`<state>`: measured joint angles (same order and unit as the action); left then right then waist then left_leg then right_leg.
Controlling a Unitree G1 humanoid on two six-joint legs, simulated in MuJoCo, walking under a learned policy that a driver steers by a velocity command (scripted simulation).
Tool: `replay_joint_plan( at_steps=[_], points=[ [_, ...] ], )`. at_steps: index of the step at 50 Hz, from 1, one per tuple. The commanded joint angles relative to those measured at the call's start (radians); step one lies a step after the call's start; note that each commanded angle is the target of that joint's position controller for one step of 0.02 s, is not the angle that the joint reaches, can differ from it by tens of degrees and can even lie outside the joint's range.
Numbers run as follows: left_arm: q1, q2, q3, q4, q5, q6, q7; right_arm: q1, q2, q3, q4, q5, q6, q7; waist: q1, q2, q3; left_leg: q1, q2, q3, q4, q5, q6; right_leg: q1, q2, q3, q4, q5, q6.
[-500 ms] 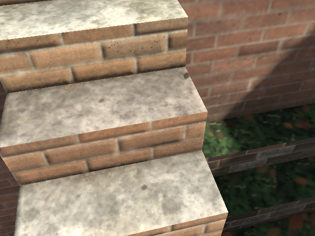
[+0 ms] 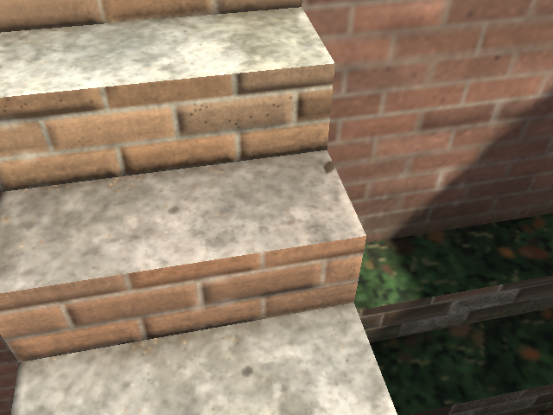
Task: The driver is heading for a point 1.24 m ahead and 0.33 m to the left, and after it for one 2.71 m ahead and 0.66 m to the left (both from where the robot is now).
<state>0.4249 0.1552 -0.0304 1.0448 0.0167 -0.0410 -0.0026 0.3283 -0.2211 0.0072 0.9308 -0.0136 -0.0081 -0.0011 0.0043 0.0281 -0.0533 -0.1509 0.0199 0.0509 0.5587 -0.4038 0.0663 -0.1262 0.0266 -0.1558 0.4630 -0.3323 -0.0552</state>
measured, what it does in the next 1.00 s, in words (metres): climbs: right foot, then left foot 0.18 m higher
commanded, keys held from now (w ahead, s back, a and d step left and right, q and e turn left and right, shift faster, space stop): w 0.24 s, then no key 0.76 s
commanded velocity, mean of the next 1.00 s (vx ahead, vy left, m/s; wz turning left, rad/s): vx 0.18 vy -0.01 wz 0.00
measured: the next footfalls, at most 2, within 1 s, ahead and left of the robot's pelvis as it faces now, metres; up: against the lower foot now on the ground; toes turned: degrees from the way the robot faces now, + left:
right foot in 0.34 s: +0.03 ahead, -0.12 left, +0.01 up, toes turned -6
left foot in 0.70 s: +0.22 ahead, +0.08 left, +0.19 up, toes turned +25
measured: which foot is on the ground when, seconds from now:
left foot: down 0.00-0.32, up 0.34-0.68, down 0.70-1.00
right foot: down 0.00-0.10, up 0.12-0.32, down 0.34-0.66, up 0.68-1.00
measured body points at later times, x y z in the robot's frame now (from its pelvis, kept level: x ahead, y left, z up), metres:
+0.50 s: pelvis +0.14 -0.01 +0.03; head +0.18 +0.01 +0.48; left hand +0.12 +0.26 -0.12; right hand +0.36 -0.25 -0.04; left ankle +0.04 +0.12 -0.27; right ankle +0.00 -0.12 -0.71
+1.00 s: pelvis +0.14 +0.00 +0.19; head +0.13 +0.01 +0.64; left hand +0.01 +0.17 +0.03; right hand +0.33 -0.21 +0.08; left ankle +0.18 +0.06 -0.54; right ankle +0.18 -0.12 -0.43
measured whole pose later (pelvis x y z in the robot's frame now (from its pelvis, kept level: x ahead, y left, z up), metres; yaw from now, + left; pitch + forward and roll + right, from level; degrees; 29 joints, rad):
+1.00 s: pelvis +0.14 +0.00 +0.19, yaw +4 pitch -2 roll +0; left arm 0.56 0.07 0.05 1.02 0.06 0.07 0.09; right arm 0.13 -0.17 -0.07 0.87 -0.01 0.00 -0.01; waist 0.12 -0.01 0.01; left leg -0.26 0.09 0.37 0.56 -0.27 0.10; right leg -0.62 -0.05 -0.04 1.31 -0.41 0.03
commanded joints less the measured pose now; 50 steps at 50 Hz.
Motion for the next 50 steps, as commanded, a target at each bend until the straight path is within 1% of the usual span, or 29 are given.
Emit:
replay_joint_plan(
  at_steps=[1,6,10,13,15,16,17,18,19,20,22,23,24,25,28,29,30,31,32,33,35,37,39,40,42,44,47,49,50],
  points=[
    [-0.055,0.086,0.011,-0.059,0.006,-0.017,-0.001,0.037,-0.089,-0.017,-0.046,-0.001,-0.009,-0.004,-0.036,0.030,0.200,0.004,0.057,-0.157,-0.150,0.007,0.092,-0.174,-0.157,0.187,-0.113,-0.024,-0.115],
    [-0.155,0.117,0.019,-0.133,0.018,-0.027,-0.022,0.207,-0.173,-0.055,0.011,-0.011,-0.003,-0.012,-0.079,0.112,0.193,0.326,0.255,-0.438,-0.232,0.217,0.182,-0.516,-0.086,0.104,0.181,-0.113,-0.079],
    [-0.315,0.148,0.036,-0.206,0.001,-0.032,-0.054,0.239,-0.184,-0.066,0.025,-0.041,-0.009,-0.016,-0.093,0.046,0.197,0.367,0.367,-0.486,-0.305,0.434,0.224,-0.746,-0.095,0.109,0.543,-0.223,-0.045],
    [-0.365,0.156,0.029,-0.262,-0.016,-0.067,-0.065,0.087,-0.172,-0.057,0.006,-0.093,-0.035,-0.007,-0.003,0.000,0.137,0.401,0.242,-0.231,-0.114,1.378,0.174,-0.708,-0.068,0.079,0.584,-0.181,-0.012],
    [-0.289,0.124,0.015,-0.261,-0.031,-0.090,-0.071,0.076,-0.191,-0.063,0.005,-0.070,-0.034,-0.009,0.048,0.038,-0.033,0.301,0.122,-0.138,0.165,1.937,0.081,-0.268,-0.010,0.020,0.049,0.036,-0.032],
    [-0.090,0.140,0.030,-0.195,-0.033,-0.112,-0.047,0.036,-0.252,-0.093,0.021,0.004,-0.032,-0.019,0.142,-0.047,-0.136,0.186,0.061,-0.120,0.383,1.639,0.025,0.040,-0.011,0.022,-0.213,0.424,-0.033],
    [0.086,0.129,0.033,-0.115,-0.014,-0.100,-0.023,-0.054,-0.274,-0.106,0.019,0.056,-0.043,-0.027,0.242,-0.098,-0.105,-0.143,-0.046,-0.049,0.730,0.755,-0.027,0.355,-0.091,0.111,-0.471,0.860,-0.067],
    [0.127,0.280,0.065,-0.021,-0.001,-0.048,0.018,-0.204,-0.178,-0.096,-0.085,0.045,-0.070,-0.034,0.180,-0.536,0.067,-0.742,-0.165,0.019,1.231,-0.272,-0.114,0.634,-0.222,0.187,-0.189,1.778,-0.167],
    [0.308,0.362,0.090,0.013,0.069,-0.051,0.037,-0.299,-0.089,-0.064,-0.188,0.105,-0.091,-0.063,0.273,-0.402,-0.089,-1.131,-0.229,-0.125,1.685,-0.472,-0.103,0.990,-0.458,0.300,0.121,2.353,-0.255],
    [0.403,0.352,0.097,0.068,0.084,-0.040,0.047,-0.401,-0.056,-0.046,-0.276,0.128,-0.096,-0.075,0.273,-0.277,-0.181,-1.341,-0.206,-0.203,1.929,-0.539,-0.058,1.101,-0.511,0.287,0.110,2.073,-0.241],
    [0.346,0.262,0.078,0.112,0.103,-0.072,0.052,-0.562,0.067,0.017,-0.396,0.081,-0.088,-0.053,0.158,-0.045,-0.108,-1.555,-0.178,-0.159,2.097,-0.549,0.019,1.015,-0.475,0.226,0.073,1.617,-0.126],
    [0.478,0.207,0.065,0.148,0.102,-0.082,0.060,-0.687,0.073,0.036,-0.410,0.023,-0.082,-0.030,0.217,-0.072,-0.107,-1.691,-0.220,-0.069,2.126,-0.591,0.018,1.140,-0.412,0.242,0.164,1.967,-0.081],
    [0.550,0.232,0.072,0.169,0.090,-0.099,0.083,-0.749,0.052,0.036,-0.455,0.028,-0.068,-0.008,0.253,-0.154,-0.167,-1.681,-0.198,-0.101,2.032,-0.640,0.002,1.219,-0.430,0.275,0.155,2.001,-0.094],
    [0.491,0.150,0.057,0.154,0.077,-0.113,0.097,-0.767,0.025,0.027,-0.449,0.024,-0.052,0.000,0.243,-0.143,-0.150,-1.594,-0.171,-0.190,1.975,-0.687,0.028,1.034,-0.420,0.335,0.109,1.887,-0.130],
    [0.025,0.127,0.023,-0.003,-0.011,-0.178,0.061,-0.526,0.084,0.059,-0.393,-0.006,0.033,0.021,-0.056,0.075,-0.072,-0.727,-0.058,-0.045,1.185,-0.334,0.010,0.137,-0.302,0.231,-0.215,1.383,-0.062],
    [-0.119,0.172,0.024,-0.044,-0.038,-0.176,0.054,-0.449,0.133,0.084,-0.395,0.005,0.044,0.017,-0.118,-0.034,-0.028,-0.248,-0.095,-0.002,0.869,-0.186,0.019,-0.248,-0.248,0.159,-0.336,1.552,-0.049],
    [-0.146,0.277,0.049,-0.043,-0.049,-0.174,0.040,-0.339,0.115,0.068,-0.335,0.011,0.060,-0.012,-0.155,-0.156,-0.003,-0.039,-0.134,0.055,0.721,-0.017,-0.003,-0.347,-0.217,0.133,-0.319,1.654,-0.063],
    [-0.125,0.340,0.062,-0.041,-0.045,-0.189,0.003,-0.228,0.028,0.036,-0.279,-0.001,0.080,-0.034,-0.159,-0.242,-0.050,0.101,-0.130,0.050,0.687,-0.006,0.009,-0.340,-0.244,0.151,-0.229,1.785,-0.055],
    [0.096,0.204,0.041,-0.002,-0.059,-0.184,-0.051,-0.299,-0.030,0.012,-0.316,-0.031,0.037,-0.032,-0.078,-0.065,-0.144,0.331,-0.022,-0.037,0.524,0.130,0.049,-0.492,-0.178,0.167,0.052,1.570,0.012],
    [0.168,0.170,0.035,0.006,-0.027,-0.149,-0.053,-0.349,-0.043,-0.011,-0.286,0.000,0.029,-0.022,-0.058,0.101,-0.307,0.325,0.130,-0.294,0.301,0.267,0.140,-0.480,-0.115,0.187,0.395,0.509,0.029],
    [0.270,0.150,0.076,0.025,-0.005,-0.074,-0.023,-0.319,-0.056,-0.052,-0.221,-0.020,-0.014,0.000,-0.022,0.086,-0.365,0.255,0.396,-0.389,0.153,0.560,0.293,-0.626,-0.044,0.341,1.264,-0.022,0.103],
    [0.226,0.106,0.083,-0.045,-0.001,-0.041,0.008,-0.340,-0.071,-0.059,-0.098,-0.001,-0.036,0.001,0.096,0.005,-0.083,0.081,0.371,-0.146,0.031,0.786,0.110,-0.701,-0.058,0.396,1.237,0.058,0.088],
    [0.303,0.066,0.078,-0.007,0.054,0.016,0.030,-0.391,-0.052,-0.060,-0.080,-0.004,-0.026,0.009,0.197,-0.137,0.056,-0.009,0.329,0.049,-0.072,0.758,0.033,-0.680,-0.061,0.272,1.208,0.084,0.085],
    [0.301,0.066,0.082,0.002,0.069,0.042,0.032,-0.428,-0.035,-0.060,-0.069,0.004,-0.017,0.011,0.225,-0.134,0.076,-0.055,0.261,0.147,-0.132,0.648,0.012,-0.632,-0.054,0.237,1.138,0.085,0.078],
    [0.239,-0.001,0.066,-0.035,0.039,0.085,0.059,-0.420,0.025,-0.050,-0.091,0.014,-0.021,0.022,0.183,-0.075,0.084,-0.194,0.274,0.221,-0.209,0.436,0.046,-0.477,-0.068,0.159,0.899,0.044,0.101],
    [0.221,0.015,0.076,-0.042,0.022,0.099,0.088,-0.353,0.022,-0.055,-0.088,-0.009,-0.007,0.015,0.136,0.083,0.124,-0.223,0.221,0.199,-0.261,0.007,0.074,-0.460,-0.042,0.115,0.810,0.024,0.085],
    [0.265,0.022,0.104,-0.031,0.043,0.117,0.110,-0.296,0.026,-0.070,-0.128,0.007,-0.008,-0.002,0.113,0.193,0.117,-0.353,0.327,0.125,-0.384,-0.149,0.107,-0.372,-0.072,0.091,0.929,-0.085,0.091],
    [0.279,-0.009,0.105,-0.038,0.050,0.119,0.112,-0.306,0.006,-0.080,-0.142,0.010,-0.004,-0.005,0.126,0.143,0.127,-0.341,0.368,0.088,-0.385,-0.183,0.115,-0.421,-0.093,0.131,0.968,-0.111,0.097],
    [0.328,0.002,0.110,-0.020,0.043,0.112,0.098,-0.313,0.015,-0.076,-0.133,0.016,0.005,-0.004,0.152,0.106,0.106,-0.374,0.269,0.159,-0.330,-0.243,0.069,-0.326,-0.082,0.104,0.808,-0.130,0.075]
  ],
)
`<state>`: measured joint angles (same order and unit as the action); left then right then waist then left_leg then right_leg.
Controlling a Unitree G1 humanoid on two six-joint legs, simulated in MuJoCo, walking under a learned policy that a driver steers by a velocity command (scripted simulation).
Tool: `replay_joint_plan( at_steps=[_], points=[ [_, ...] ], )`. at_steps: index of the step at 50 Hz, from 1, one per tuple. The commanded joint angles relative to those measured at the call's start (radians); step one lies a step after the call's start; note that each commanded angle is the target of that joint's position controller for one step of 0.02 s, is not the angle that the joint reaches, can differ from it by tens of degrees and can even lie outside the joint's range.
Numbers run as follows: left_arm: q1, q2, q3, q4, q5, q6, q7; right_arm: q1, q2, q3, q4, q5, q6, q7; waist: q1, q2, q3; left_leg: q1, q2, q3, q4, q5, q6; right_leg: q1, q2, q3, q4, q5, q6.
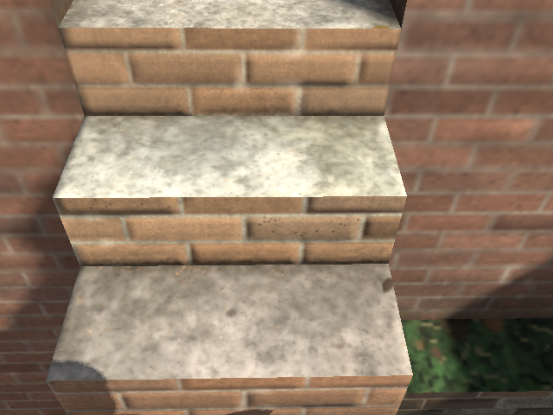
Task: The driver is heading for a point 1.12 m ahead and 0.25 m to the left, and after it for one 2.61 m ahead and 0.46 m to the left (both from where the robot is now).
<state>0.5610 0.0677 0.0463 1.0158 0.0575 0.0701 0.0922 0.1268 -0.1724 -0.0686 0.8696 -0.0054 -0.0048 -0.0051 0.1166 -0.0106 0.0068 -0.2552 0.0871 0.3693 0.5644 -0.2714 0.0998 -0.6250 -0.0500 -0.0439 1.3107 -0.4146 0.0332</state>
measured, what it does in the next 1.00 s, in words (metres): steps on the spot: right foot, then left foot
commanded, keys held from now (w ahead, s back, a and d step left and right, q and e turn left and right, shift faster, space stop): no key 0.72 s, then w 0.28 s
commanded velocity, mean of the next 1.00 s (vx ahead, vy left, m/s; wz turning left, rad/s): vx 0.06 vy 0.00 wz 0.00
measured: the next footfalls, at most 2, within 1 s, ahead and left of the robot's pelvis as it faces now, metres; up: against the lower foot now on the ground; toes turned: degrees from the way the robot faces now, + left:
right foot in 0.12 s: +0.05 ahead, -0.11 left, +0.00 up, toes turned -9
left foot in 0.54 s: +0.05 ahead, +0.15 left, +0.00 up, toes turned -5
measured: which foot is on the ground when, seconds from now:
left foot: down 0.00-0.14, up 0.16-0.52, down 0.54-1.00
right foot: up 0.00-0.10, down 0.12-1.00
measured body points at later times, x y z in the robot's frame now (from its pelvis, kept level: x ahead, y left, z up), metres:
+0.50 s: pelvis -0.01 -0.02 +0.02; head -0.03 -0.05 +0.47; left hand +0.04 +0.21 -0.11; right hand +0.03 -0.25 -0.15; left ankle +0.00 +0.14 -0.71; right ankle +0.01 -0.10 -0.73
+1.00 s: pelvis +0.04 +0.02 +0.00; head +0.02 +0.03 +0.45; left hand +0.06 +0.25 -0.15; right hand +0.04 -0.24 -0.14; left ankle +0.01 +0.15 -0.73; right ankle +0.01 -0.10 -0.73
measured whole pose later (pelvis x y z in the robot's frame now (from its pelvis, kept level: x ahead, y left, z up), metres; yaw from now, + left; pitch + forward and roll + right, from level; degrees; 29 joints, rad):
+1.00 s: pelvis +0.04 +0.02 +0.00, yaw -3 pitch +0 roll +0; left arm 0.40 0.18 -0.03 0.98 0.01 -0.06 0.01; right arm 0.36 -0.24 -0.06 0.94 -0.01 0.00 -0.01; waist -0.01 0.01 -0.06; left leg -0.20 0.00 -0.04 0.55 -0.36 0.02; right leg -0.23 -0.05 -0.08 0.54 -0.32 -0.02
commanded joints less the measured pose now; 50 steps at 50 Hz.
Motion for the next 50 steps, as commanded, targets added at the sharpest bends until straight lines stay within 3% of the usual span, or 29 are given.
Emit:
replay_joint_plan(
  at_steps=[1,2,4,5,6,7,8,9,10,11,12,13,14,15,17,20,22,23,24,27,28,29,31,36,38,40,44,48,50],
  points=[
    [0.125,0.075,0.021,-0.025,-0.005,-0.011,-0.018,-0.058,-0.049,-0.002,-0.053,0.004,0.008,-0.006,0.014,0.138,0.072,-0.207,0.159,-0.158,-0.292,-0.442,0.002,0.158,-0.008,-0.044,-0.290,-0.071,-0.036],
    [0.068,0.065,0.013,-0.040,-0.008,-0.022,-0.032,0.012,-0.072,-0.007,-0.042,0.004,0.010,-0.016,-0.036,0.129,0.079,-0.154,0.165,-0.194,-0.269,-0.488,0.012,0.169,0.011,-0.108,-0.414,-0.096,-0.054],
    [0.082,0.023,-0.003,-0.026,-0.012,-0.035,-0.046,0.048,-0.106,-0.017,-0.040,0.017,0.021,-0.030,-0.047,0.078,0.081,-0.130,0.187,-0.244,-0.199,-0.530,0.025,0.246,0.009,-0.163,-0.672,-0.025,-0.088],
    [0.115,0.012,-0.013,-0.007,-0.009,-0.046,-0.054,0.076,-0.113,-0.022,-0.037,0.021,0.026,-0.031,-0.050,0.008,0.071,-0.135,0.169,-0.246,-0.105,-0.528,0.017,0.308,0.003,-0.158,-0.813,0.078,-0.107],
    [0.136,0.039,-0.015,-0.001,-0.015,-0.075,-0.057,0.113,-0.085,-0.019,-0.013,0.027,0.029,-0.026,-0.062,-0.104,0.025,-0.127,0.102,-0.211,0.075,-0.501,0.000,0.357,-0.032,-0.100,-0.871,0.116,-0.104],
    [0.179,0.047,-0.026,-0.012,0.000,-0.100,-0.054,0.060,-0.029,-0.009,-0.032,0.039,0.041,-0.014,-0.028,-0.161,-0.014,-0.178,0.009,-0.222,0.260,-0.399,-0.067,0.352,-0.187,0.181,-0.940,-0.023,-0.149],
    [0.090,0.038,-0.042,-0.064,-0.005,-0.107,-0.033,0.124,-0.020,-0.009,0.000,0.057,0.048,-0.007,-0.031,-0.267,0.046,-0.047,-0.023,-0.341,0.398,-0.198,-0.126,0.039,-0.357,0.532,-1.184,-0.409,-0.265],
    [-0.097,0.054,-0.048,-0.111,-0.005,-0.115,-0.020,0.177,-0.058,-0.011,0.032,0.048,0.051,-0.009,-0.103,-0.247,0.124,0.015,-0.033,-0.375,0.563,-0.111,-0.170,-0.091,-0.354,0.512,-1.269,-0.466,-0.262],
    [-0.215,0.093,-0.048,-0.147,-0.003,-0.124,-0.020,0.202,-0.062,-0.014,0.053,0.033,0.055,-0.013,-0.147,-0.225,0.134,-0.022,-0.054,-0.391,0.665,-0.101,-0.194,-0.086,-0.316,0.429,-1.238,-0.412,-0.241],
    [-0.231,0.118,-0.045,-0.153,0.007,-0.132,-0.021,0.151,-0.061,-0.009,0.036,0.009,0.057,-0.018,-0.137,-0.080,0.128,-0.136,-0.056,-0.410,0.617,-0.084,-0.197,0.048,-0.278,0.365,-1.184,-0.319,-0.214],
    [-0.161,0.099,-0.057,-0.131,0.004,-0.147,-0.026,0.155,-0.039,-0.004,0.048,-0.031,0.054,-0.018,-0.127,-0.050,0.117,-0.169,-0.061,-0.439,0.627,-0.021,-0.196,0.127,-0.281,0.343,-1.150,-0.253,-0.184],
    [-0.170,0.103,-0.057,-0.119,-0.009,-0.156,-0.030,0.104,-0.016,0.010,0.012,-0.027,0.055,-0.021,-0.109,-0.057,0.140,-0.252,-0.099,-0.411,0.663,0.054,-0.195,0.227,-0.244,0.268,-1.116,-0.108,-0.170],
    [-0.150,0.101,-0.059,-0.102,-0.020,-0.169,-0.035,0.122,-0.001,0.016,0.014,-0.019,0.056,-0.018,-0.106,-0.054,0.106,-0.263,-0.099,-0.432,0.659,0.082,-0.189,0.317,-0.246,0.234,-1.082,0.005,-0.159],
    [-0.120,0.134,-0.049,-0.087,-0.025,-0.183,-0.037,0.140,-0.029,0.013,0.016,-0.016,0.048,-0.009,-0.097,-0.041,0.097,-0.317,-0.085,-0.455,0.540,0.081,-0.183,0.438,-0.241,0.226,-1.093,-0.005,-0.138],
    [-0.103,0.092,-0.052,-0.040,-0.039,-0.190,-0.047,0.111,-0.043,0.019,0.004,-0.008,0.047,-0.013,-0.079,-0.091,0.105,-0.293,-0.086,-0.446,0.365,0.068,-0.175,0.536,-0.242,0.225,-1.103,0.130,-0.112],
    [-0.108,0.155,-0.037,-0.022,-0.036,-0.180,-0.045,0.114,-0.039,0.034,-0.008,0.000,0.048,-0.023,-0.074,-0.154,0.090,-0.194,-0.085,-0.426,0.090,0.000,-0.150,0.592,-0.207,0.189,-1.116,0.219,-0.097],
    [-0.112,0.163,-0.041,-0.013,-0.029,-0.160,-0.042,0.200,-0.014,0.048,0.011,-0.003,0.048,-0.031,-0.097,-0.178,0.051,-0.045,-0.102,-0.385,0.008,-0.045,-0.125,0.530,-0.188,0.138,-1.108,0.280,-0.110],
    [-0.128,0.164,-0.046,-0.032,-0.020,-0.157,-0.041,0.239,-0.025,0.046,0.033,-0.012,0.040,-0.032,-0.107,-0.135,0.023,0.021,-0.053,-0.451,-0.035,-0.047,-0.114,0.478,-0.211,0.155,-1.098,0.226,-0.120],
    [-0.143,0.179,-0.040,-0.029,-0.035,-0.152,-0.046,0.251,-0.030,0.042,0.056,0.018,0.026,-0.028,-0.115,-0.086,0.026,0.076,-0.061,-0.413,-0.180,0.028,-0.103,0.419,-0.164,0.108,-1.097,0.115,-0.129],
    [-0.188,0.200,-0.031,-0.032,-0.063,-0.139,-0.061,0.245,-0.054,0.046,0.053,0.002,0.003,-0.027,-0.136,-0.111,0.054,0.150,0.004,-0.481,-0.237,0.130,-0.088,0.304,-0.143,0.135,-1.155,-0.096,-0.108],
    [-0.198,0.198,-0.028,-0.036,-0.063,-0.139,-0.066,0.252,-0.069,0.044,0.057,0.000,-0.002,-0.030,-0.126,-0.107,0.093,0.104,0.019,-0.501,-0.256,0.112,-0.079,0.305,-0.124,0.119,-1.131,-0.044,-0.106],
    [-0.180,0.161,-0.037,-0.038,-0.064,-0.143,-0.073,0.244,-0.124,0.024,0.077,0.002,-0.004,-0.037,-0.096,0.020,0.109,0.036,0.005,-0.506,-0.239,0.057,-0.076,0.337,-0.103,0.101,-1.134,0.059,-0.103],
    [-0.164,0.174,-0.039,-0.031,-0.054,-0.131,-0.082,0.273,-0.105,0.025,0.089,-0.012,-0.006,-0.036,-0.107,0.032,0.073,0.006,0.005,-0.505,-0.283,0.023,-0.059,0.401,-0.092,0.057,-1.056,0.101,-0.095],
    [-0.124,0.188,-0.044,-0.023,-0.059,-0.127,-0.080,0.277,-0.098,0.030,0.098,0.002,-0.017,-0.032,-0.094,0.041,0.052,0.029,-0.005,-0.502,-0.287,0.033,-0.037,0.385,-0.097,0.044,-1.004,0.139,-0.076],
    [-0.123,0.161,-0.052,-0.015,-0.053,-0.121,-0.093,0.278,-0.121,0.024,0.082,-0.011,-0.017,-0.019,-0.103,0.047,0.052,0.008,-0.007,-0.514,-0.299,-0.128,-0.019,0.376,-0.065,0.020,-0.958,0.066,-0.083],
    [-0.129,0.173,-0.050,-0.025,-0.055,-0.115,-0.090,0.271,-0.183,0.000,0.070,-0.006,-0.006,-0.013,-0.102,0.075,0.069,-0.024,0.008,-0.555,-0.316,-0.356,0.016,0.340,-0.033,-0.021,-0.871,-0.025,-0.094],
    [-0.170,0.148,-0.065,-0.072,-0.046,-0.119,-0.086,0.246,-0.202,-0.017,0.034,-0.003,0.007,-0.009,-0.126,0.123,0.108,-0.073,0.074,-0.656,-0.338,-0.508,0.062,0.269,0.004,-0.073,-0.750,0.015,-0.097],
    [-0.134,0.159,-0.068,-0.081,-0.045,-0.141,-0.086,0.170,-0.198,-0.019,0.002,-0.003,-0.002,-0.007,-0.097,0.054,0.105,-0.123,0.012,-0.575,-0.230,-0.347,0.035,0.371,-0.010,-0.033,-0.865,0.005,-0.123],
    [-0.088,0.203,-0.056,-0.073,-0.042,-0.148,-0.083,0.140,-0.174,-0.008,-0.016,-0.002,-0.012,-0.003,-0.077,-0.045,0.075,-0.151,-0.049,-0.479,-0.090,-0.175,0.002,0.463,-0.080,0.099,-0.949,-0.039,-0.163]
  ],
)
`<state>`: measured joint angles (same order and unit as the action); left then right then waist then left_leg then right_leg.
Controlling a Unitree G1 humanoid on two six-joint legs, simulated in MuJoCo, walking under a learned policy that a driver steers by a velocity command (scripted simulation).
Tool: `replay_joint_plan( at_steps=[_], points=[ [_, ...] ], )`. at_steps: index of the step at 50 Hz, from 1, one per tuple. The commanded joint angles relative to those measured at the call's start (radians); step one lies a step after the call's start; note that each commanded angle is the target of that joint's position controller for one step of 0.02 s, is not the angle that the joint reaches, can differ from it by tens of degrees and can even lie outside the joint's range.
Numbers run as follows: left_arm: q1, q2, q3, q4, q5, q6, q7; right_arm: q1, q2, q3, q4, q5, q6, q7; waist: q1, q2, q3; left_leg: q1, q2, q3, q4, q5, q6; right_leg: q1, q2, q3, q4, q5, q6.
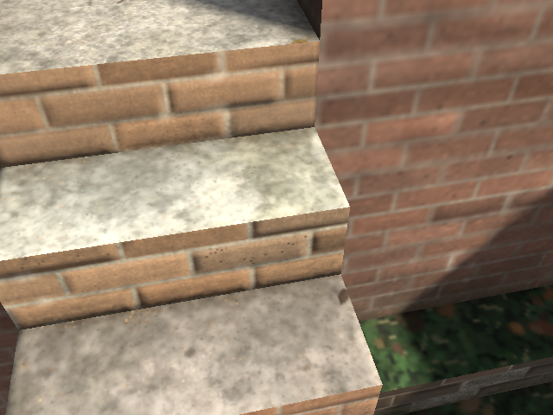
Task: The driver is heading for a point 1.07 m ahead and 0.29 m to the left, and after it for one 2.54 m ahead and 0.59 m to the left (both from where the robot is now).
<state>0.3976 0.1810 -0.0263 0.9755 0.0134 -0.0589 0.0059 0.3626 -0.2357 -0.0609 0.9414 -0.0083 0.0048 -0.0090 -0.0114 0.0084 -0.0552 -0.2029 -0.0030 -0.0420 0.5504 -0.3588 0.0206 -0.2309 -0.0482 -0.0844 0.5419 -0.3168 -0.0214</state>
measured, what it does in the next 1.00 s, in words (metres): climbs: left foot 0.20 m higher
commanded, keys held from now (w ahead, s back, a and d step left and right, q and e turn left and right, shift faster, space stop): w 1.00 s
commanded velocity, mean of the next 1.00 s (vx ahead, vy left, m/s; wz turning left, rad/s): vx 0.46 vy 0.00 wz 0.00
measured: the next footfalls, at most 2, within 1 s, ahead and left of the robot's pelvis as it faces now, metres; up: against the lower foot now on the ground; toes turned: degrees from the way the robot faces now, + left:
left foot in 0.62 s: +0.25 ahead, +0.24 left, +0.20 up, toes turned +12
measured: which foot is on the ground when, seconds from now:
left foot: down 0.00-0.34, up 0.36-0.60, down 0.62-1.00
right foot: down 0.00-0.60, up 0.62-1.00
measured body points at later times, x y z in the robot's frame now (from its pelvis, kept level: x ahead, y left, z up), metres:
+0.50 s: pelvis +0.14 +0.04 -0.01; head +0.15 +0.07 +0.44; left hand +0.09 +0.29 -0.17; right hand +0.41 -0.18 -0.04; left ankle +0.08 +0.19 -0.35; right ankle -0.02 -0.14 -0.73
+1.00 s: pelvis +0.19 +0.11 +0.19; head +0.17 +0.10 +0.64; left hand +0.35 +0.35 +0.09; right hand +0.16 -0.16 +0.04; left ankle +0.21 +0.22 -0.54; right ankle +0.26 +0.01 -0.31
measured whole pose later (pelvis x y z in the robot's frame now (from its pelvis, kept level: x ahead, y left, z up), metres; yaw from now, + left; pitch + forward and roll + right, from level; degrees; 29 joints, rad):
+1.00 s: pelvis +0.19 +0.11 +0.19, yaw +2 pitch +1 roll -1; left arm 0.14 0.21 0.02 0.80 0.03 -0.04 -0.02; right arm 0.40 -0.23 -0.06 1.13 -0.03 -0.10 0.00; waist -0.02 0.02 -0.08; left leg -0.35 0.04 0.05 0.65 -0.34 0.10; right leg -1.04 0.05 -0.04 1.82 -0.05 -0.02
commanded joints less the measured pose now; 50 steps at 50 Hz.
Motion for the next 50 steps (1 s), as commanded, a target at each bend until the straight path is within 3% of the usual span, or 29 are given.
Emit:
replay_joint_plan(
  at_steps=[1,5,7,9,12,14,17,18,19,20,21,23,24,25,26,27,28,29,30,31,32,33,34,36,38,42,46,49,50],
  points=[
    [0.096,0.112,0.024,-0.021,0.001,-0.018,0.006,-0.083,-0.089,-0.002,-0.088,0.002,-0.027,0.003,0.048,-0.127,0.115,-0.206,0.018,-0.022,0.005,-0.016,0.071,0.104,-0.133,0.235,-0.243,-0.165,-0.139],
    [0.039,0.109,0.034,-0.013,0.004,-0.015,-0.002,-0.079,-0.078,0.032,-0.121,-0.004,-0.044,0.013,0.020,-0.102,0.117,-0.162,0.027,0.002,0.049,0.016,0.067,0.122,-0.154,0.257,-0.228,0.059,-0.168],
    [-0.077,0.101,0.029,-0.040,-0.002,-0.022,-0.016,-0.030,-0.103,0.031,-0.125,-0.018,-0.041,0.015,-0.036,-0.008,0.131,0.059,0.051,-0.050,-0.080,0.137,0.089,-0.008,-0.071,0.118,-0.119,0.220,-0.133],
    [-0.149,0.113,0.029,-0.073,-0.003,-0.041,-0.030,0.058,-0.193,0.002,-0.094,-0.015,-0.027,-0.001,-0.067,0.141,0.108,0.320,0.111,-0.175,-0.086,0.465,0.126,-0.210,-0.011,0.048,-0.002,0.186,-0.095],
    [-0.141,0.129,0.027,-0.083,-0.009,-0.045,-0.047,-0.010,-0.201,-0.002,-0.100,-0.031,-0.010,-0.007,-0.002,0.077,0.085,0.328,0.149,-0.155,0.002,0.905,0.161,-0.164,0.027,0.021,-0.050,0.058,-0.085],
    [-0.083,0.123,0.026,-0.089,0.001,-0.037,-0.041,-0.113,-0.231,-0.006,-0.117,-0.002,-0.036,0.003,0.082,0.033,0.032,0.181,0.102,-0.077,0.148,1.177,0.126,0.106,0.026,0.046,-0.154,0.303,-0.099],
    [0.139,0.187,0.050,-0.016,0.042,-0.010,-0.020,-0.219,-0.179,0.018,-0.157,0.052,-0.073,-0.002,0.188,-0.131,-0.085,-0.359,0.002,0.038,0.531,0.691,-0.004,0.634,-0.127,0.179,-0.061,0.989,-0.161],
    [0.168,0.230,0.068,0.009,0.064,-0.011,-0.017,-0.302,-0.113,0.031,-0.181,0.066,-0.078,-0.005,0.229,-0.341,-0.082,-0.580,-0.117,0.140,0.895,-0.011,-0.055,0.710,-0.280,0.296,-0.060,1.405,-0.278],
    [0.204,0.250,0.078,0.032,0.103,-0.024,-0.012,-0.423,-0.115,0.023,-0.231,0.063,-0.068,-0.022,0.255,-0.300,-0.022,-0.778,-0.110,0.071,1.376,-0.311,-0.062,0.691,-0.343,0.326,-0.061,1.512,-0.347],
    [0.208,0.243,0.085,0.052,0.120,-0.033,0.000,-0.580,-0.091,0.022,-0.339,0.078,-0.056,-0.048,0.267,-0.373,0.047,-1.024,-0.116,-0.101,1.751,-0.541,-0.035,0.667,-0.381,0.348,-0.051,1.396,-0.339],
    [0.242,0.188,0.071,0.096,0.125,-0.060,0.007,-0.769,-0.017,0.048,-0.463,0.055,-0.051,-0.063,0.270,-0.373,0.163,-1.307,-0.107,-0.277,1.942,-0.763,0.041,0.627,-0.431,0.347,-0.067,1.237,-0.275],
    [0.246,0.113,0.048,0.151,0.106,-0.083,0.006,-0.763,0.072,0.090,-0.534,0.035,-0.066,-0.052,0.164,-0.182,0.127,-1.541,-0.111,-0.344,2.063,-0.816,0.163,0.696,-0.432,0.265,-0.099,1.020,-0.155],
    [0.346,0.086,0.046,0.173,0.084,-0.071,-0.001,-0.765,0.036,0.088,-0.518,0.002,-0.077,-0.036,0.168,-0.026,0.056,-1.529,-0.126,-0.196,1.945,-0.752,0.169,0.792,-0.337,0.214,-0.083,0.929,-0.115],
    [0.516,0.095,0.054,0.225,0.081,-0.072,0.017,-0.834,0.004,0.081,-0.514,-0.029,-0.083,-0.023,0.256,-0.058,-0.006,-1.628,-0.155,-0.123,1.925,-0.845,0.135,1.027,-0.315,0.260,0.015,1.219,-0.134],
    [0.407,0.155,0.072,0.195,0.069,-0.085,0.021,-0.818,0.017,0.091,-0.564,-0.026,-0.070,-0.012,0.196,-0.110,0.006,-1.526,-0.072,-0.142,1.778,-0.768,0.113,0.889,-0.364,0.322,-0.090,1.043,-0.141],
    [0.270,0.133,0.069,0.170,0.035,-0.096,0.025,-0.769,0.066,0.114,-0.572,-0.037,-0.045,0.000,0.110,-0.083,0.011,-1.295,0.001,-0.090,1.589,-0.738,0.115,0.639,-0.336,0.283,-0.202,0.993,-0.111],
    [-0.009,0.146,0.062,0.082,-0.002,-0.092,0.021,-0.569,0.084,0.140,-0.536,-0.023,-0.026,0.032,-0.066,0.006,-0.047,-0.577,0.014,0.001,0.927,-0.612,0.137,0.137,-0.216,0.069,-0.296,1.043,-0.033],
    [-0.027,0.245,0.081,0.048,-0.046,-0.080,0.006,-0.431,0.062,0.122,-0.493,0.002,0.003,0.033,-0.096,-0.059,-0.124,-0.050,-0.065,0.053,0.712,-0.438,0.107,-0.159,-0.199,0.102,-0.296,1.109,-0.072],
    [-0.095,0.374,0.101,0.030,-0.068,-0.104,-0.014,-0.216,-0.022,0.068,-0.424,0.006,0.041,0.021,-0.198,-0.138,-0.212,0.239,-0.120,0.074,0.750,-0.343,0.081,-0.237,-0.223,0.081,-0.184,1.455,-0.079],
    [-0.082,0.335,0.092,0.005,-0.074,-0.128,-0.051,-0.044,-0.084,0.032,-0.351,0.019,-0.001,0.010,-0.211,0.050,-0.396,0.726,0.064,-0.174,0.649,-0.138,0.164,-0.558,-0.159,0.189,0.218,1.314,-0.041],
    [-0.091,0.284,0.081,-0.005,-0.042,-0.120,-0.084,0.197,-0.206,-0.023,-0.247,0.048,0.018,-0.016,-0.279,0.486,-0.743,0.722,0.243,-0.564,0.299,0.147,0.115,-0.421,0.047,0.294,0.685,0.025,-0.022],
    [-0.128,0.256,0.100,-0.014,0.019,-0.087,-0.083,0.200,-0.255,-0.050,-0.157,0.062,0.051,-0.015,-0.264,0.444,-0.735,0.413,0.131,-0.600,0.100,-0.330,0.068,-0.300,0.155,0.450,0.977,0.105,-0.039],
    [-0.176,0.179,0.104,-0.063,0.043,-0.050,-0.076,-0.022,-0.240,-0.040,-0.131,0.049,0.042,-0.005,-0.134,0.396,-0.448,0.176,0.157,-0.600,-0.008,-0.655,0.069,-0.483,0.158,0.431,1.121,0.151,-0.045],
    [-0.143,0.104,0.086,-0.096,0.091,-0.015,-0.068,-0.254,-0.108,0.004,-0.068,0.028,0.018,-0.015,0.027,0.283,0.028,-0.216,0.106,-0.490,-0.041,-0.663,0.060,-0.625,0.090,0.234,1.166,0.187,-0.069],
    [-0.001,0.057,0.069,-0.073,0.093,0.008,-0.059,-0.332,-0.038,0.007,-0.007,0.039,-0.021,0.002,0.136,0.184,0.085,-0.382,0.075,-0.369,-0.013,-0.560,0.079,-0.623,0.073,0.182,1.336,0.217,-0.073],
    [-0.178,0.008,0.028,-0.181,0.049,0.002,-0.047,-0.193,0.081,0.029,0.125,0.003,-0.091,0.019,0.137,0.070,0.158,-0.427,0.138,-0.306,-0.144,-0.407,0.146,-0.763,0.052,0.141,1.286,0.279,-0.042],
    [-0.105,0.077,0.051,-0.157,0.019,0.027,-0.034,-0.243,-0.034,0.007,0.069,-0.030,-0.114,0.008,0.157,0.076,0.075,-0.501,0.202,-0.224,-0.213,-0.331,0.238,-0.646,0.088,0.062,1.307,0.324,-0.004],
    [-0.224,0.113,0.072,-0.192,0.010,0.020,-0.016,-0.152,-0.112,-0.016,0.073,-0.038,-0.140,0.002,0.077,0.039,0.086,-0.257,0.310,-0.308,-0.283,-0.409,0.254,-0.865,0.076,0.099,1.367,0.264,0.006],
    [-0.242,0.102,0.074,-0.204,0.012,0.021,0.002,-0.112,-0.158,-0.031,0.074,-0.022,-0.143,-0.005,0.057,0.029,0.102,-0.130,0.349,-0.342,-0.304,-0.389,0.250,-0.925,0.068,0.127,1.326,0.245,0.008]
  ],
)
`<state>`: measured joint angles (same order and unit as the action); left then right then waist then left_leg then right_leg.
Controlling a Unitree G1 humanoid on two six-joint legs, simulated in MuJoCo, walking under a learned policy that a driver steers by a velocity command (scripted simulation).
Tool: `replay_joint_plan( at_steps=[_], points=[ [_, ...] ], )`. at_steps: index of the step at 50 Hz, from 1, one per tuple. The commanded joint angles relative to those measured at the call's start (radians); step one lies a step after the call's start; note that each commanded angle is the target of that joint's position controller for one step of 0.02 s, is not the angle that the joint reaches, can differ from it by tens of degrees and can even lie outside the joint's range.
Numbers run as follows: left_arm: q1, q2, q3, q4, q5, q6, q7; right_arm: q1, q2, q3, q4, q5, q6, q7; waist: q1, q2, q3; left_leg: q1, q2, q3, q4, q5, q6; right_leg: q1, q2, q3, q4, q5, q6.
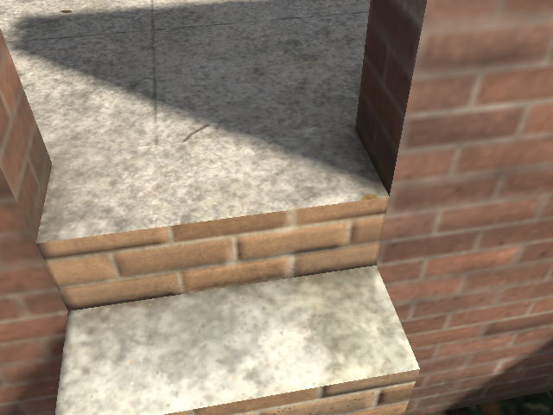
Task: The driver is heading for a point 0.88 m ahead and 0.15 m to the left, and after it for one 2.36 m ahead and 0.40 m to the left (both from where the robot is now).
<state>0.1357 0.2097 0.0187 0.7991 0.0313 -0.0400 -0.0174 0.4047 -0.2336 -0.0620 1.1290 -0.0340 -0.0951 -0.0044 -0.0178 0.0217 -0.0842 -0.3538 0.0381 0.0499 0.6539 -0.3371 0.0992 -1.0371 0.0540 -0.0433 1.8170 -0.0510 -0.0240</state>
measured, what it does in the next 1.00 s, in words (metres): climbs, turning left: right foot, then left foot 0.20 m higher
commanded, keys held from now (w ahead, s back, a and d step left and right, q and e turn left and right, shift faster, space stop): w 0.30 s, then w+q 0.70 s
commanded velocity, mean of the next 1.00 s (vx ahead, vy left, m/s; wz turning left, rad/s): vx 0.31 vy -0.04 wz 0.28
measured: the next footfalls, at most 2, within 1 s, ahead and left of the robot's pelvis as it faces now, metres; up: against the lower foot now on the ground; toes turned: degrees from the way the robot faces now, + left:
right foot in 0.28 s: +0.13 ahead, -0.22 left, +0.00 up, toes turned -10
left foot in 0.80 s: +0.33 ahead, +0.03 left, +0.19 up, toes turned +11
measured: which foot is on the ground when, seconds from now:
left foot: down 0.00-0.28, up 0.30-0.78, down 0.80-1.00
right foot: up 0.00-0.26, down 0.28-0.72, up 0.74-1.00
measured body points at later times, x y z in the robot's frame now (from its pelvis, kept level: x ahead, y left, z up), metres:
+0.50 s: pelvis +0.17 -0.10 +0.00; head +0.15 -0.13 +0.45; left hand +0.10 +0.13 -0.14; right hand +0.39 -0.31 -0.10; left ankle +0.13 +0.01 -0.37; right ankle +0.09 -0.21 -0.73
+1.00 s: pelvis +0.23 -0.06 +0.15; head +0.22 -0.04 +0.60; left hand +0.39 +0.18 +0.07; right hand +0.42 -0.26 +0.04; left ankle +0.30 +0.02 -0.53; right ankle +0.32 -0.21 -0.49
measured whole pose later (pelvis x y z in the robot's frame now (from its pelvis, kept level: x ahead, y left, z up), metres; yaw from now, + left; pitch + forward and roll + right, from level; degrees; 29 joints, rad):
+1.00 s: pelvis +0.23 -0.06 +0.15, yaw +17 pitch -1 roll -3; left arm 0.08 0.15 -0.02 0.64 0.03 0.00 -0.01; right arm 0.19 -0.14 -0.07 0.77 -0.05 0.06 -0.06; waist -0.03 0.01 -0.02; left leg -0.58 -0.09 -0.06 0.99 -0.38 0.09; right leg -0.61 0.01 0.03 1.18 -0.43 0.01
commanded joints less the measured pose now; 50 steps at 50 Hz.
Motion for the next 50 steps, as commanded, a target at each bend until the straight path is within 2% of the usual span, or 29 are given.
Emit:
replay_joint_plan(
  at_steps=[1,6,8,10,12,13,14,15,16,18,21,23,25,28,30,31,33,34,35,36,37,38,39,40,41,43,46,48,50],
  points=[
    [0.038,0.094,0.038,-0.025,0.006,0.004,0.026,-0.117,-0.173,-0.039,-0.107,0.002,-0.045,-0.018,0.063,-0.017,0.119,0.090,0.309,-0.396,-0.412,-0.435,0.148,-0.087,-0.066,0.075,-0.058,-0.037,0.010],
    [-0.049,0.078,0.044,-0.064,-0.006,-0.002,0.000,-0.135,-0.185,-0.060,-0.159,-0.046,-0.045,-0.027,0.043,0.119,0.159,0.185,0.353,-0.248,-0.468,-0.461,0.092,0.028,-0.156,0.023,-0.343,-0.236,-0.039],
    [-0.029,0.064,0.030,-0.063,0.000,-0.013,-0.012,-0.127,-0.173,-0.051,-0.181,-0.022,-0.029,-0.015,0.040,0.153,0.148,0.165,0.341,-0.152,-0.483,-0.418,0.052,0.179,-0.200,0.000,-0.594,-0.347,-0.073],
    [0.024,0.066,0.029,-0.049,-0.023,-0.029,-0.016,-0.190,-0.222,-0.058,-0.237,-0.036,-0.007,-0.012,0.062,0.199,0.141,0.071,0.290,-0.041,-0.443,-0.378,0.034,0.470,-0.205,-0.057,-0.935,-0.472,-0.086],
    [0.134,0.065,0.034,0.012,-0.024,-0.073,-0.035,-0.120,-0.241,-0.068,-0.225,-0.051,0.047,0.002,0.090,-0.019,0.143,0.181,0.201,0.059,-0.141,-0.342,0.033,0.631,-0.130,-0.201,-1.382,-0.303,-0.078],
    [0.220,0.066,0.040,0.109,-0.022,-0.086,-0.022,-0.090,-0.160,-0.052,-0.231,-0.043,0.067,0.006,0.075,-0.124,0.061,0.160,0.104,0.065,0.188,-0.067,0.055,0.843,-0.077,-0.186,-1.463,-0.217,-0.035],
    [0.180,0.030,0.015,0.099,-0.007,-0.091,-0.028,-0.115,-0.081,-0.014,-0.269,-0.022,0.056,0.005,0.038,-0.159,0.054,-0.055,0.068,0.031,0.381,-0.034,0.020,0.990,-0.140,-0.047,-1.426,-0.039,0.044],
    [0.470,0.302,0.070,0.158,-0.020,-0.089,0.009,-0.204,0.033,0.019,-0.369,0.060,0.033,0.023,0.130,-0.513,-0.068,-0.482,-0.099,0.109,0.634,-0.140,-0.076,1.354,-0.467,0.410,-1.403,0.655,-0.019],
    [0.569,0.243,0.060,0.179,-0.001,-0.086,0.017,-0.176,-0.012,0.003,-0.316,0.052,0.021,0.017,0.162,-0.418,-0.124,-0.561,-0.070,-0.008,0.975,-0.128,-0.079,1.333,-0.525,0.556,-1.349,0.849,-0.082],
    [0.428,0.152,0.023,0.154,0.051,-0.086,0.019,-0.397,0.019,0.021,-0.349,0.037,0.006,0.014,0.130,-0.177,-0.003,-0.627,-0.065,-0.151,1.286,0.059,-0.059,1.159,-0.490,0.368,-1.323,0.565,-0.063],
    [0.286,0.100,0.015,0.152,0.050,-0.117,0.016,-0.460,-0.030,0.015,-0.406,0.019,0.042,0.009,0.060,-0.139,0.110,-0.669,-0.087,-0.132,1.499,0.044,-0.020,1.018,-0.462,0.181,-1.402,0.492,-0.094],
    [0.302,0.114,0.023,0.161,0.034,-0.137,0.010,-0.387,-0.029,0.011,-0.417,0.023,0.068,-0.030,0.023,-0.223,0.099,-0.817,-0.110,-0.110,1.807,-0.104,-0.005,1.069,-0.507,0.139,-1.400,0.610,-0.124],
    [0.358,0.088,0.017,0.200,0.040,-0.150,0.016,-0.459,0.016,0.018,-0.504,-0.001,0.084,-0.057,-0.001,-0.090,0.151,-0.984,-0.083,-0.121,1.925,-0.098,0.025,1.086,-0.517,0.096,-1.465,0.399,-0.133],
    [0.314,0.052,0.009,0.175,0.045,-0.119,-0.002,-0.512,0.021,0.029,-0.581,0.007,0.131,-0.073,-0.036,-0.076,0.210,-0.955,-0.051,-0.011,1.758,-0.077,0.036,0.957,-0.415,-0.108,-1.534,0.386,-0.071],
    [0.289,0.085,0.012,0.152,0.042,-0.087,0.018,-0.535,-0.001,0.028,-0.625,0.018,0.179,-0.061,-0.055,-0.090,0.237,-0.780,-0.024,0.084,1.459,-0.078,0.016,0.850,-0.376,-0.222,-1.638,0.542,-0.072],
    [0.279,0.095,0.004,0.153,0.033,-0.070,0.032,-0.471,0.028,0.038,-0.610,0.031,0.199,-0.071,-0.086,-0.120,0.149,-0.596,-0.057,0.156,1.421,-0.060,0.037,0.850,-0.348,-0.300,-1.614,0.832,-0.065],
    [0.182,0.243,0.030,0.118,-0.016,-0.067,0.076,-0.390,0.074,0.053,-0.620,0.036,0.199,-0.073,-0.167,-0.232,0.097,-0.227,-0.048,0.150,1.001,-0.131,0.083,0.774,-0.386,-0.352,-1.575,1.357,-0.059],
    [0.132,0.346,0.057,0.092,-0.031,-0.062,0.073,-0.197,0.028,0.020,-0.602,-0.027,0.160,-0.103,-0.279,-0.413,0.002,-0.025,-0.073,0.044,0.950,-0.238,0.089,0.801,-0.390,-0.339,-1.381,1.503,-0.068],
    [0.132,0.393,0.093,0.079,-0.088,-0.030,0.058,-0.179,-0.036,-0.017,-0.613,-0.063,0.103,-0.100,-0.283,-0.383,-0.078,0.056,-0.131,-0.023,0.699,-0.316,0.079,0.870,-0.343,-0.272,-1.143,1.436,-0.094],
    [0.058,0.284,0.089,-0.050,-0.073,-0.008,0.031,-0.120,-0.111,-0.046,-0.526,0.023,0.084,-0.078,-0.218,0.013,-0.152,0.308,-0.073,-0.247,0.312,-0.221,0.106,0.546,-0.172,-0.217,-0.672,0.823,-0.024],
    [0.119,0.175,0.043,-0.100,-0.021,-0.024,-0.026,-0.175,-0.155,-0.063,-0.500,0.065,0.093,-0.078,-0.053,0.338,-0.320,0.332,0.051,-0.705,-0.059,-0.387,0.067,0.387,-0.081,0.027,-0.435,-0.023,-0.037],
    [0.291,0.081,0.017,-0.061,0.021,-0.034,-0.058,-0.228,-0.118,-0.053,-0.493,0.049,0.118,-0.069,0.063,0.242,-0.399,0.238,0.070,-0.646,0.068,-0.472,0.072,0.431,-0.081,0.154,-0.208,-0.129,-0.017],
    [0.202,0.048,-0.003,-0.029,0.025,-0.050,-0.048,-0.269,0.008,-0.024,-0.445,0.048,0.139,-0.040,0.054,0.058,-0.297,0.081,-0.035,-0.370,0.308,-0.196,0.010,0.466,-0.104,0.124,-0.143,-0.053,-0.019],
    [0.041,-0.038,-0.029,-0.064,0.043,-0.055,-0.016,-0.291,0.016,-0.013,-0.420,0.036,0.147,-0.026,0.043,0.034,-0.159,-0.033,-0.039,-0.265,0.323,0.003,0.014,0.376,-0.097,0.111,-0.036,-0.032,-0.031],
    [0.010,-0.094,-0.034,-0.121,0.061,-0.033,0.007,-0.368,0.033,-0.003,-0.441,0.040,0.144,-0.032,0.108,0.004,-0.135,-0.172,0.037,-0.421,0.126,-0.026,0.031,0.325,-0.088,0.155,0.039,0.079,-0.020],
    [0.022,-0.081,-0.042,-0.196,0.084,0.006,-0.001,-0.499,0.022,0.002,-0.449,0.052,0.129,-0.024,0.172,0.041,0.029,-0.433,0.031,-0.565,0.038,-0.378,0.018,0.339,-0.072,0.134,0.026,0.109,0.006],
    [0.005,-0.009,-0.023,-0.191,0.049,0.032,0.010,-0.353,-0.038,-0.029,-0.408,0.021,0.102,-0.040,0.088,0.010,0.152,-0.398,0.000,-0.506,-0.011,-0.380,0.049,0.285,-0.063,0.080,-0.307,-0.055,0.030],
    [-0.089,0.042,-0.010,-0.225,-0.001,0.036,0.011,-0.233,-0.121,-0.061,-0.442,-0.030,0.139,-0.070,-0.022,0.114,0.145,-0.166,0.045,-0.636,-0.257,-0.454,0.044,0.285,-0.012,-0.005,-0.744,-0.543,0.048],
    [0.033,0.074,0.023,-0.151,-0.043,0.053,0.014,-0.141,-0.119,-0.074,-0.452,-0.042,0.164,-0.078,-0.042,0.145,0.077,-0.116,0.085,-0.699,-0.315,-0.391,0.053,0.455,0.011,0.006,-0.816,-0.550,0.028]
  ],
)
